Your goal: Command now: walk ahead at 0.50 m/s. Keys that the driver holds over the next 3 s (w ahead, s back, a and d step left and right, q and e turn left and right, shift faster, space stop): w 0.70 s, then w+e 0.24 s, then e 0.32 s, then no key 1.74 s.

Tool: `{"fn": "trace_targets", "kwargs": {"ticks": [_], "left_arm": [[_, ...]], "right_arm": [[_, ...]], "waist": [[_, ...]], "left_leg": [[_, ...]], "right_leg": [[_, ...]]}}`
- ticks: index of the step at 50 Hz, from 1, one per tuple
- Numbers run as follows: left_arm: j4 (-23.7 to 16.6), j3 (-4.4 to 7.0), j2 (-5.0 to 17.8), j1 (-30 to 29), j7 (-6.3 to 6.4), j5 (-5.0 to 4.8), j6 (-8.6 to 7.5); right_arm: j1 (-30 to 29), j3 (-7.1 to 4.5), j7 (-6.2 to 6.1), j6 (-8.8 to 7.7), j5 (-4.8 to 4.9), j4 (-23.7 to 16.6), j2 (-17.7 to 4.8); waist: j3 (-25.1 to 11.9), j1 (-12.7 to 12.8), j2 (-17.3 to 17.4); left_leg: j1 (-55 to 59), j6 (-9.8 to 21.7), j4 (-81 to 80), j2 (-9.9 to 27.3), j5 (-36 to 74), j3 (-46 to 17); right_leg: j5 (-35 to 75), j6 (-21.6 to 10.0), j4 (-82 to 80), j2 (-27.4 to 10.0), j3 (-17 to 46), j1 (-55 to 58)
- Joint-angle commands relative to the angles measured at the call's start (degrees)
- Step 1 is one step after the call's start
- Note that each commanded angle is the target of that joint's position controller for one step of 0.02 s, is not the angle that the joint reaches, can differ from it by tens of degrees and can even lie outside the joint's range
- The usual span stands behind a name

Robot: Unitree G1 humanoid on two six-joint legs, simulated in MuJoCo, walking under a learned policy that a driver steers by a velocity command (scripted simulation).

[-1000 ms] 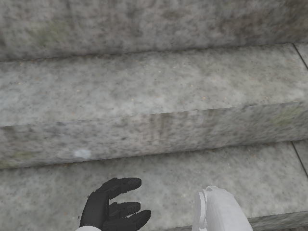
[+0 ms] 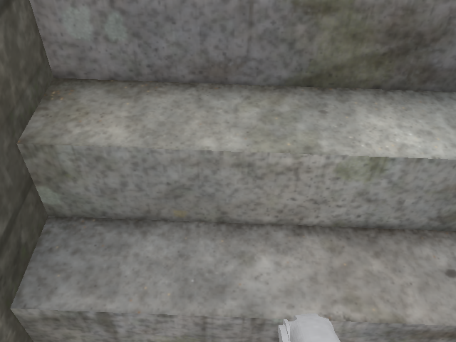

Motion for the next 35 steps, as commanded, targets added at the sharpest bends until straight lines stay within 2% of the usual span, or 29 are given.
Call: {"fn": "trace_targets", "kwargs": {"ticks": [1,5,7,8,9,11,12,13,14,15,16,17,18,19,20,21,22,23,24,25,26,27,28,29,30,31,32,33,35], "left_arm": [[-4.2,-1.13,-2.0,-3.5,1.24,-1.17,0.84],[-8.4,-1.90,-1.2,-10.4,-0.12,-0.54,2.11],[-10.3,-2.14,-2.2,-14.3,-0.35,-0.72,3.26],[-10.7,-2.62,-2.9,-15.5,-0.64,-1.30,3.90],[-9.8,-2.43,-3.8,-13.1,-0.76,-0.75,4.39],[-11.8,-2.20,-4.1,-16.5,-1.85,0.07,4.86],[-11.4,-2.60,-4.8,-16.8,-2.46,-0.95,4.51],[-9.4,-2.95,-4.2,-12.0,-1.98,-1.90,4.39],[-8.2,-2.36,-2.3,-8.0,-1.48,-2.98,4.24],[-5.4,-1.88,-0.2,0.0,-1.80,-2.05,5.17],[-4.6,-1.00,3.3,6.9,-1.69,-0.81,5.52],[-3.2,-0.38,7.1,-0.7,-1.47,-0.19,3.46],[-4.0,0.79,8.5,10.8,-0.35,0.69,4.84],[1.2,2.68,13.6,14.7,-1.16,2.51,6.35],[1.4,5.36,17.9,9.8,-1.25,3.50,7.04],[0.6,5.74,17.1,4.9,-1.54,4.76,6.49],[3.9,5.28,16.1,1.3,-1.60,3.95,5.14],[9.0,4.21,12.3,2.1,-1.45,3.16,3.93],[13.3,2.17,7.3,2.8,-1.26,3.62,2.63],[14.6,0.93,4.1,2.5,-1.07,2.97,1.61],[17.0,0.46,3.8,2.8,-0.76,2.21,1.06],[16.4,0.87,6.3,0.8,-1.51,1.33,-0.65],[15.3,1.79,10.5,-0.9,-1.91,0.22,-2.01],[16.7,1.92,11.6,2.7,-2.18,0.02,-3.42],[17.3,2.43,12.5,5.7,-2.49,-0.63,-4.18],[19.1,2.96,13.0,8.8,-2.48,-0.95,-4.66],[19.6,3.08,13.6,13.1,-2.19,-0.79,-5.03],[19.4,3.91,15.4,15.4,-2.50,0.26,-5.38],[19.9,4.27,14.3,17.8,-2.16,0.16,-5.58]], "right_arm": [[2.5,-0.34,-0.48,-2.68,0.53,-2.6,-4.8],[5.4,-0.19,-2.26,-2.61,1.22,-3.6,-4.2],[8.9,-0.08,-3.53,-2.84,1.69,-3.2,-3.1],[12.8,-0.97,-4.56,-2.98,2.28,-2.6,-5.6],[15.4,-1.05,-5.19,-2.82,1.55,-1.2,-4.4],[17.6,-2.27,-5.03,-1.97,0.20,-1.8,-5.1],[16.1,-1.53,-4.98,-1.77,0.55,-3.3,-3.6],[10.1,-0.01,-4.27,-2.02,3.47,-4.5,-0.7],[11.1,-0.18,-3.81,-2.88,3.43,-5.7,-4.8],[8.3,-0.68,-3.78,-3.82,4.19,-7.6,-8.5],[7.1,-1.51,-2.28,-5.00,6.06,-8.7,-12.3],[14.0,-0.47,-0.79,-5.00,5.77,-10.0,-8.0],[10.9,-1.89,1.71,-7.36,5.71,-11.7,-15.1],[5.8,-2.60,2.98,-8.10,4.28,-14.7,-13.3],[1.5,-2.66,3.06,-6.83,2.03,-15.9,-7.3],[-7.3,-1.81,1.57,-4.75,-0.89,-20.4,-2.9],[-12.7,-0.62,0.06,-2.88,-2.34,-26.3,2.0],[-15.3,1.57,-0.89,-1.01,-2.52,-29.1,7.1],[-13.5,2.49,-1.48,0.09,-1.92,-28.7,7.7],[-9.2,2.58,-1.71,1.05,-1.32,-26.9,7.0],[-6.5,3.25,-1.96,2.33,-1.24,-25.2,8.3],[-7.4,3.91,-2.78,2.34,-1.41,-26.0,8.9],[-8.8,3.43,-3.11,2.32,-0.25,-25.7,6.9],[-8.5,3.29,-3.87,2.33,1.33,-23.7,6.9],[-8.4,2.59,-4.18,2.61,1.67,-22.9,5.1],[-9.9,2.35,-4.55,2.68,0.40,-23.7,5.4],[-16.8,3.70,-5.11,2.53,1.42,-26.1,8.2],[-18.7,3.17,-6.16,2.99,1.91,-28.1,6.5],[-21.9,2.63,-5.59,2.99,0.31,-29.2,4.1]], "waist": [[10.4,0.0,4.0],[9.6,-0.5,-0.6],[8.1,-2.9,0.6],[6.7,-5.5,4.3],[4.4,-5.8,8.6],[2.0,-7.1,7.6],[1.3,-6.5,8.0],[2.0,-1.7,9.3],[-2.4,0.3,10.6],[-9.4,4.0,12.0],[-15.3,7.3,16.1],[-22.8,-2.1,10.0],[-30.6,6.2,11.2],[-30.3,5.5,-0.5],[-23.7,5.1,-6.6],[-21.1,6.0,-1.7],[-12.9,1.2,-3.5],[-0.5,-2.2,-4.4],[3.6,-5.0,-3.6],[6.1,-7.7,-1.8],[7.6,-10.1,-1.4],[8.4,-11.1,-0.2],[8.0,-10.0,0.1],[5.8,-8.6,-3.9],[5.3,-7.7,-4.0],[3.6,-7.2,-6.5],[6.8,-2.5,-5.6],[8.3,-2.9,-2.2],[6.4,-2.6,-0.4]], "left_leg": [[7.3,5.2,-30.2,16.7,-5.9,-22.7],[8.1,2.0,-36.1,14.0,-6.9,-14.9],[11.8,3.9,-40.1,13.5,-3.0,-15.1],[17.6,6.1,-47.8,15.6,1.9,-16.0],[26.5,8.1,-46.2,15.4,6.9,-15.9],[35.1,7.4,-45.5,13.8,16.2,-10.5],[33.6,7.4,-46.0,13.3,29.6,-5.4],[23.7,7.3,-43.7,11.5,66.9,0.6],[19.7,8.9,-37.9,14.6,101.5,-0.1],[20.5,10.1,-27.4,16.6,131.1,-2.4],[24.5,10.0,-16.8,17.8,135.0,-2.6],[7.0,5.2,-5.3,12.8,123.6,-9.2],[7.8,6.5,4.1,11.3,101.6,-10.9],[1.5,7.7,16.2,6.9,70.6,-13.0],[-15.1,5.0,48.2,-4.0,32.2,-17.9],[-23.6,3.5,74.7,-5.8,28.3,-23.1],[-32.4,3.5,83.7,-5.2,26.9,-21.7],[-40.3,4.1,84.4,-3.9,23.6,-22.0],[-43.0,4.2,85.3,-3.9,21.2,-21.9],[-43.6,3.5,83.2,-3.7,20.9,-21.5],[-44.1,2.7,79.7,-2.8,23.2,-20.8],[-40.6,2.2,73.6,-3.2,26.4,-19.3],[-37.0,1.7,68.0,-3.6,29.3,-16.0],[-39.8,1.6,79.4,-5.5,26.9,-13.6],[-43.3,1.4,81.4,-4.5,26.3,-12.3],[-50.3,1.9,85.0,-2.3,23.8,-13.2],[-61.7,2.7,99.1,-3.0,17.2,-14.2],[-65.2,2.1,98.7,-2.8,11.9,-18.4],[-65.8,2.8,91.2,-0.5,11.2,-18.1]], "right_leg": [[-8.3,-0.3,18.5,-2.4,-0.5,-21.0],[-4.6,0.5,-3.3,-7.2,-7.4,-16.5],[-3.3,1.3,-9.0,-9.8,-13.6,-14.9],[-8.7,0.5,-13.0,-11.1,-17.2,-14.3],[-11.0,-0.4,-10.2,-12.5,-15.5,-15.3],[-19.5,-2.2,-18.6,-12.4,-14.7,-12.2],[-20.2,-3.3,-25.9,-12.0,-16.3,-3.6],[-24.9,-6.0,-39.0,-8.8,-19.2,13.8],[-28.6,-5.9,-42.4,-3.9,-22.8,28.9],[-32.0,-5.6,-44.3,0.8,-22.8,39.1],[-30.8,-6.1,-56.5,2.2,-19.8,46.9],[-31.2,-9.4,-55.6,-2.8,-9.0,63.9],[-37.5,-7.8,-68.5,-6.0,3.3,68.2],[-44.5,-8.2,-79.4,-8.4,12.8,68.7],[-54.3,-12.3,-99.1,-20.4,39.8,63.1],[-52.7,-10.9,-103.8,-24.1,43.4,57.8],[-55.2,-8.6,-101.8,-23.9,37.9,50.5],[-53.2,-5.1,-101.3,-22.4,28.0,41.8],[-51.1,-2.9,-100.9,-20.8,21.6,36.9],[-47.5,-1.3,-102.2,-19.8,16.1,34.0],[-41.0,0.5,-102.1,-18.2,8.8,32.4],[-35.1,-0.3,-104.7,-17.2,4.3,28.2],[-28.6,-1.0,-107.5,-16.8,0.0,27.0],[-24.7,-4.4,-107.8,-18.1,0.2,30.9],[-24.9,-4.2,-110.0,-18.4,1.0,35.3],[-26.5,-4.8,-110.3,-19.6,3.1,43.9],[-22.8,-5.8,-114.3,-23.5,7.5,51.6],[-26.6,-4.6,-116.6,-24.8,7.7,56.0],[-27.9,-2.8,-116.6,-24.3,3.9,61.8]]}}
